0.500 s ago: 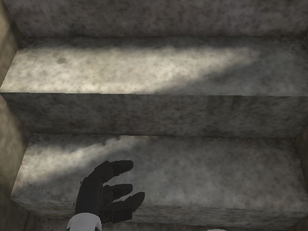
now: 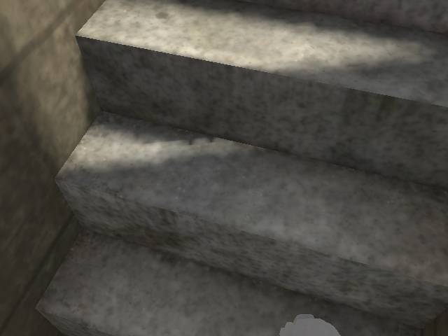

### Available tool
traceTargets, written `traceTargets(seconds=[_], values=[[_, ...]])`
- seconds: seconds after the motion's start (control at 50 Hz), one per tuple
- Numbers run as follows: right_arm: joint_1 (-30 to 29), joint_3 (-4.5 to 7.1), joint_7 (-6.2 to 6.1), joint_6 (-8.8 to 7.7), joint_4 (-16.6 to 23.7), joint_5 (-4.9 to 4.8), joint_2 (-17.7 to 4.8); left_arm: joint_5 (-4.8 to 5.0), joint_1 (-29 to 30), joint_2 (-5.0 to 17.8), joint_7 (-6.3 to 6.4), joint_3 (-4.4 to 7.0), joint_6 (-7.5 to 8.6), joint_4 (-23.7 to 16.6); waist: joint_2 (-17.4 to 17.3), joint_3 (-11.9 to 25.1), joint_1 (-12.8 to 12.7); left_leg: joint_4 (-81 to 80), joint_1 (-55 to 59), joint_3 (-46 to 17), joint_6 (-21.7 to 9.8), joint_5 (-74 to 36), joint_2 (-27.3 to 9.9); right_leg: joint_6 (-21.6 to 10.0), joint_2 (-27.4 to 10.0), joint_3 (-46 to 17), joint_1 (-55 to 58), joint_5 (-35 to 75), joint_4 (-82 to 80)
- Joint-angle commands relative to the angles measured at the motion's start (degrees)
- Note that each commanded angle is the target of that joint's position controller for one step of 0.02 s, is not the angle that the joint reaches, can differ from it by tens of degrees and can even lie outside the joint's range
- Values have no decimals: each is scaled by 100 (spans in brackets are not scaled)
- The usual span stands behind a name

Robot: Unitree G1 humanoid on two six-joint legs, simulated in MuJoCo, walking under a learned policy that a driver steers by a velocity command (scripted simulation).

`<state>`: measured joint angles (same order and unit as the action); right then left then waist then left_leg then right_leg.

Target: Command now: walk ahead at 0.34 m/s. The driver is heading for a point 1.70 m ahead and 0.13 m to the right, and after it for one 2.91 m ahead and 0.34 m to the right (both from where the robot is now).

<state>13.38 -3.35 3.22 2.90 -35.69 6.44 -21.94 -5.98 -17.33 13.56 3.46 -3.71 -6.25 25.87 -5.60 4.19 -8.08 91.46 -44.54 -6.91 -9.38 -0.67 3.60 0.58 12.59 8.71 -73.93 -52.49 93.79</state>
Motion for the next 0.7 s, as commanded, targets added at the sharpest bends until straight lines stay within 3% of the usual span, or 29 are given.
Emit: traceTargets(seconds=[0.02, 0.04, 0.06, 0.08, 0.1, 0.12, 0.14, 0.16, 0.18, 0.2, 0.22, 0.24, 0.26, 0.28, 0.3, 0.32, 0.34, 0.36, 0.38, 0.4, 0.42, 0.44, 0.46, 0.5, 0.54, 0.58, 0.62, 0.68, 0.7], values=[[5019, 252, 265, 469, -2053, 204, -646, 131, 2821, -86, -299, -359, 302, -1982, -180, 457, 1715, -143, 3283, 76, -220, -778, -260, 678, -643, -1060, -3159, 2540, -943], [4384, 306, 226, 383, -1825, 164, -826, 202, 1844, -1, -224, -403, 325, -1847, -461, 39, 1138, -2444, 2346, -173, -293, -414, -688, 794, -968, -1163, -1850, 2466, -163], [-163, 217, -59, 222, 337, -819, 565, 730, 1143, -544, 612, 115, 362, -502, 428, 30, 904, -6308, 2934, 900, -87, -683, -959, 691, -565, -1483, 1013, 1586, -1417], [2938, 270, 336, 242, -1573, -254, -756, 240, -831, 726, 427, -67, 218, -1506, -331, 678, -683, -4203, 600, 219, -556, -872, -778, 845, -975, -822, 1364, 1989, 787], [306, 325, 29, 163, -17, -913, 519, 625, 465, -510, 939, 337, 200, -330, 425, 519, 793, -8175, 2520, -81, -779, -1281, -1668, 509, 32, -1128, 2680, 2421, 1067], [-865, 141, 95, 122, 104, -925, 883, 756, -871, -569, 1081, 325, 127, 9, 77, 601, -33, -8863, 1595, 381, -465, -1208, -1309, 748, 602, -167, 3708, 2138, 2677], [-1664, 242, 184, -85, 245, -433, 424, 784, -991, -616, 1059, 361, 72, -289, -325, 885, -392, -7807, 562, 1156, -374, -2548, -1166, 1136, 1231, 556, 4231, 2022, 5035], [1562, 1055, 815, 291, -1432, -304, -2289, 319, -420, 432, 431, 80, 35, -2287, -3363, -1542, -1409, -3969, -912, 639, -2092, -3845, -932, 898, 770, 765, -809, -233, 9364], [-3118, 757, 367, -178, 636, 176, -770, 671, -408, 88, 888, 392, 107, -692, -937, 537, -1321, -6733, 1950, 980, -355, -4412, -1608, 1071, 594, 676, 1451, 2040, 6121], [-2029, 714, -51, -468, 736, -175, -380, 681, 241, 345, 832, 260, 202, -820, -149, 841, -69, -7106, 717, -154, -49, -1971, -1879, 851, -461, -192, 3662, 2877, 4448], [-779, 529, 158, 40, 215, -88, -1720, 453, 417, 1407, -160, 698, -133, -580, 749, -1519, -207, -5578, 63, -3380, -1391, -1013, -2312, -24, -646, -2269, -486, 2911, 6561], [-2334, 603, -476, -364, 937, -321, -288, 418, 105, 809, 212, 493, 34, -382, 547, 1021, -188, -5140, 5179, -150, -337, -2493, -2122, 533, -355, -746, 514, 2957, 3225], [-2356, 157, -223, 120, 1101, -861, -1155, -399, -606, 792, -534, 573, -448, 640, 2041, 99, -424, -5799, 1465, -1743, -63, 737, -1237, 319, -953, -854, 1527, 5366, 1396], [-2990, 345, -456, 248, 1914, -1447, -960, -998, -1414, 345, -715, 405, -872, 1255, 511, -41, -202, -6515, 1823, 167, 996, 448, -160, 334, -492, 1253, 3290, 4999, -1705], [-1989, 70, -608, 616, 2006, -1186, -123, -689, -973, -79, -788, 332, -1412, 1679, -756, 88, 690, -5360, 841, 669, 1306, 1, 774, -47, -547, 777, 4609, 5056, -2419], [-1757, -101, -524, 885, 1919, -621, 398, -562, -1325, -600, -1045, 223, -1583, 2013, -664, 241, 603, -4086, 324, 231, 828, 455, 213, -375, -1268, -459, 5071, 6030, -1804], [-2733, 79, -674, -66, 905, -275, 1364, 778, -1667, 16, -221, 449, -159, 1027, -174, 16, -1123, -2388, 868, 61, 589, -86, -589, -723, -2247, -913, 6303, 5276, -6539], [-2304, 138, -622, -214, 699, -120, 1230, 833, -2013, -105, -123, 503, 484, 2062, 1521, -116, -822, 139, -434, 1059, 502, 4368, 220, -749, -2028, -365, 7649, 7517, -7678], [-1577, 261, -593, -283, 631, 58, 1418, 721, -791, -144, -77, 535, 800, 2231, 2027, -948, 414, 3097, -341, 320, 464, 4198, 862, -463, -2268, -850, 6565, 6755, -9150], [-663, 333, -493, -222, 492, -11, 1574, 497, 455, -438, -164, 409, 1039, 2005, 1150, -981, 1592, 4048, -485, -376, 318, 3513, 1009, -108, -2066, -986, 6021, 6352, -8720], [-215, 387, -451, -5, 464, -204, 1573, 227, 1192, -498, -61, 272, 950, 1483, 516, -763, 1889, 5342, -366, -728, 672, 3600, 1397, 12, -2472, -1384, 5726, 7212, -8372], [-156, 492, -319, -45, 493, -207, 1288, 49, 557, -122, 35, 286, 985, 1445, -56, 53, 1952, 5898, -2028, -515, 928, 2986, 1432, 155, -2654, -1627, 7536, 9708, -6084], [-324, 517, -194, -85, 717, -131, 868, 183, 287, 754, 156, 501, 1070, 1260, 158, 230, 1778, 5589, -2926, -1108, 1134, 2334, 997, -466, -3418, -2312, 8253, 9673, -6128], [-1632, 573, -58, 13, 1114, -98, 189, 432, 582, 1720, 373, 992, 1232, 883, 1297, -350, 1304, 3726, -2803, -1471, 1142, 1687, -371, -1480, -4358, -3903, 6896, 5801, -7436], [-2744, 808, -91, 138, 872, -90, -90, 451, -430, 1217, 334, 794, 1114, 1048, 52, -1375, 513, 1046, -2819, -574, 1198, 1877, -375, -1119, -3602, -3089, 6834, 3950, -7476], [-2275, 724, -11, 420, 960, -448, 114, 447, 462, 1027, 488, 819, 1020, 820, 1967, -1165, 955, -2147, 76, 275, 1221, 2488, -1065, -803, -3162, -2723, 5251, 2162, -7705], [-1781, 600, -246, 402, 693, -740, 635, 390, -318, 596, 371, 703, 638, 976, 2995, -908, 235, -4978, 1057, 1523, 1170, 3610, -546, -993, -2174, -1371, 6073, 1891, -6954], [684, 801, -265, 249, -387, -786, 884, 444, 141, -4, -97, 605, 551, 848, 1999, 50, 1392, -6074, 3818, 2071, 1019, 2189, -329, -1205, -1601, -645, 5552, 3558, -3816], [1105, 842, -222, 112, -381, -351, 229, 906, 771, -710, -180, 399, 702, 549, -847, 413, 1759, -5722, 4246, -541, 630, 4466, -924, -557, -890, -524, 2880, 2135, -1631]])
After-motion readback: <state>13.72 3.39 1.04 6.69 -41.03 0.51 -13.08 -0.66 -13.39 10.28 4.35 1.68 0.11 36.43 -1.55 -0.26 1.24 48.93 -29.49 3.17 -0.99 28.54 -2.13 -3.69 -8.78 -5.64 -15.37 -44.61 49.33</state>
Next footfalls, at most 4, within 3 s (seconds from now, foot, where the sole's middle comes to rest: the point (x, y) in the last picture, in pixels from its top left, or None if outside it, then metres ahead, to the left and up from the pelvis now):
0.12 left None -0.19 0.05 -0.95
0.42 right None -0.41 -0.05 -1.16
0.66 left None -0.29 0.31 -1.16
1.16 right None -0.63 0.25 -1.41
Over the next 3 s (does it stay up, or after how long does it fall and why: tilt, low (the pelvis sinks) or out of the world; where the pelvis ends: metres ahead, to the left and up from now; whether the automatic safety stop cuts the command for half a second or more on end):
stays up -1.11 0.42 -1.28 its command is cut before an obstacle after 1.7 s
